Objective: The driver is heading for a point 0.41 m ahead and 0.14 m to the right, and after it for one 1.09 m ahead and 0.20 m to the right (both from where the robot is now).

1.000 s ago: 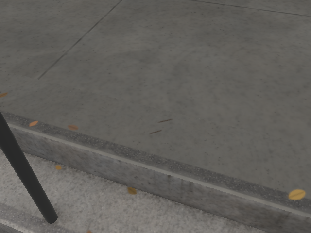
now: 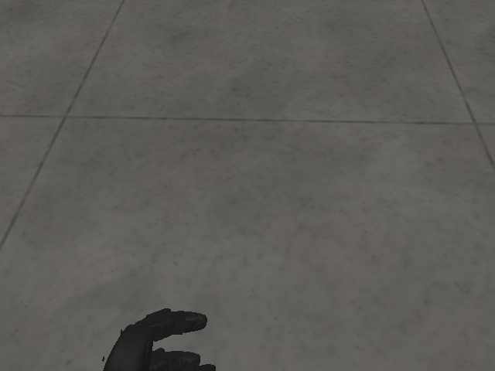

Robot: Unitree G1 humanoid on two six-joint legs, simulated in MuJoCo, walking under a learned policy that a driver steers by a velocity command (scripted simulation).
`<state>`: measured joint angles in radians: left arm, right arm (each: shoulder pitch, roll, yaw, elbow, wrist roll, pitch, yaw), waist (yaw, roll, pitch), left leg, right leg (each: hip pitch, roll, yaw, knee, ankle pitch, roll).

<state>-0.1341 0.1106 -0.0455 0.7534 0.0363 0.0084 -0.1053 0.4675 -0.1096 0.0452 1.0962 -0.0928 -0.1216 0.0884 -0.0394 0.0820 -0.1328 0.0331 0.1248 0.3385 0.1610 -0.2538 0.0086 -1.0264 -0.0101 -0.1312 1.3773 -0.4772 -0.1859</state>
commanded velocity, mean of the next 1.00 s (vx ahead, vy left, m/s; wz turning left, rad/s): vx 0.28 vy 0.00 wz -0.47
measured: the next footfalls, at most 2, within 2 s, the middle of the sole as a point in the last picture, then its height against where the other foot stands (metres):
left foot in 0.50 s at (240, 369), level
right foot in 0.86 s outside the picture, level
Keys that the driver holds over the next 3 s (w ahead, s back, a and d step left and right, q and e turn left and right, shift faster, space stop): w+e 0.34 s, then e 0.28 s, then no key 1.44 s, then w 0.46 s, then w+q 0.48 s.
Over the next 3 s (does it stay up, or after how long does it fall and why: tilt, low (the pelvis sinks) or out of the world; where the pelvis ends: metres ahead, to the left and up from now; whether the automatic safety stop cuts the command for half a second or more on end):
stays up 0.70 -0.18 0.13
